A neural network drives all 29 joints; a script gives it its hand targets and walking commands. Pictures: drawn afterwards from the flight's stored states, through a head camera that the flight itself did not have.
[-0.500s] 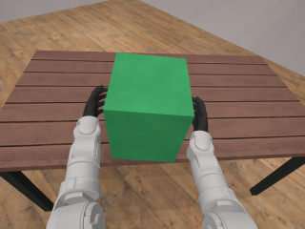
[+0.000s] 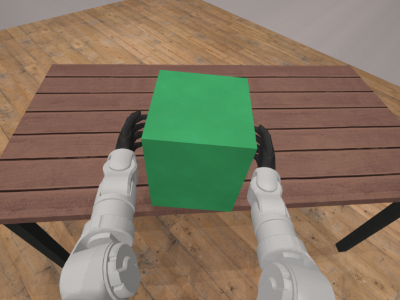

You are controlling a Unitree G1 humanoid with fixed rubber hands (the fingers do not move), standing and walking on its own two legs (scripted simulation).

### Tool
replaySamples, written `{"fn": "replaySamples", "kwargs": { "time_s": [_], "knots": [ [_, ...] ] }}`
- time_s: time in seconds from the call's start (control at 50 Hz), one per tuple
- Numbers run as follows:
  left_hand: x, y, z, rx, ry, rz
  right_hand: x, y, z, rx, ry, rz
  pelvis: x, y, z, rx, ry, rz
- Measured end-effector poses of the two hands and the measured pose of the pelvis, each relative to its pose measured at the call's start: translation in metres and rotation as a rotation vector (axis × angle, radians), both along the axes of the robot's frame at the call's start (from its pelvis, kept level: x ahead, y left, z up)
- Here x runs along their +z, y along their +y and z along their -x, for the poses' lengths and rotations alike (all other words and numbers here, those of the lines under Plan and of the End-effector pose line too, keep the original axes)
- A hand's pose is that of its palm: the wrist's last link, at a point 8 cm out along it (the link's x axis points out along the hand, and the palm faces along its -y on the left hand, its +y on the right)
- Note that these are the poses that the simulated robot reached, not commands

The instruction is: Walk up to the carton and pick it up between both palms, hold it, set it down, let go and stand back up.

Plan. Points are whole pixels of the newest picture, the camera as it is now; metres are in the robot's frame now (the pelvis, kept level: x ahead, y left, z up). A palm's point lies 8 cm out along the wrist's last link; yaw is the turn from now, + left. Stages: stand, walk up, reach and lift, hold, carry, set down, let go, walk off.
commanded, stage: set down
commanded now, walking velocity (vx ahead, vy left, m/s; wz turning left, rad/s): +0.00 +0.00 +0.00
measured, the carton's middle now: (197, 144) +0.46 -0.01 +0.04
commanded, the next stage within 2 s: none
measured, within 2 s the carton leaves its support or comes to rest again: rests again in 0.88 s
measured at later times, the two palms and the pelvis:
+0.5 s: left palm (128, 149) +0.43 +0.15 +0.05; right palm (256, 164) +0.40 -0.14 +0.04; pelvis +0.01 +0.00 +0.00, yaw +0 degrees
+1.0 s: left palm (130, 155) +0.43 +0.14 +0.03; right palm (254, 169) +0.39 -0.14 +0.03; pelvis +0.00 +0.00 +0.00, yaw +0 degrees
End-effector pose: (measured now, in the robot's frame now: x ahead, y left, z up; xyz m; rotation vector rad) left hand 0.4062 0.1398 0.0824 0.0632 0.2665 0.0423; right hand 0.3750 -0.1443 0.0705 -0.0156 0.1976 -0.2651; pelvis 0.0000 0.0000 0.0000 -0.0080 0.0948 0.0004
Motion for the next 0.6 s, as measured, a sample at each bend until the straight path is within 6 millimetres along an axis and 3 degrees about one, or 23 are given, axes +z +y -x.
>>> {"fn": "replaySamples", "kwargs": {
  "time_s": [0.32, 0.6],
  "knots": [
    [-0.024, 0.011, -0.008, 0.026, 0.049, 0.002, -0.016, 0.011, -0.015, 0.022, 0.051, 0.009, -0.001, 0.000, -0.005, 0.014, 0.069, 0.000],
    [-0.032, 0.001, -0.028, -0.004, 0.053, -0.008, -0.032, 0.003, -0.021, -0.015, 0.067, 0.017, -0.002, 0.004, -0.011, 0.001, 0.144, 0.003]
  ]
}}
